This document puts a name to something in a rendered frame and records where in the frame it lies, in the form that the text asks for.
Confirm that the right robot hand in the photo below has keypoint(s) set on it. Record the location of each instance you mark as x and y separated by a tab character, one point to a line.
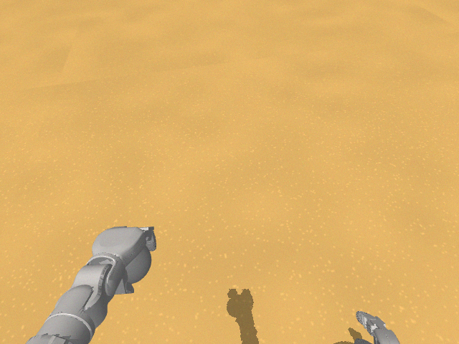
376	328

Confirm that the left robot arm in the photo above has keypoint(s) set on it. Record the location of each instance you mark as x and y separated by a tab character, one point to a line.
82	308

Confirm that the ball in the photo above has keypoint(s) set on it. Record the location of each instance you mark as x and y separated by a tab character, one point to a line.
139	267

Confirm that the left robot hand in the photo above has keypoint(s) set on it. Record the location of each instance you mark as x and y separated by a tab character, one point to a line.
126	243

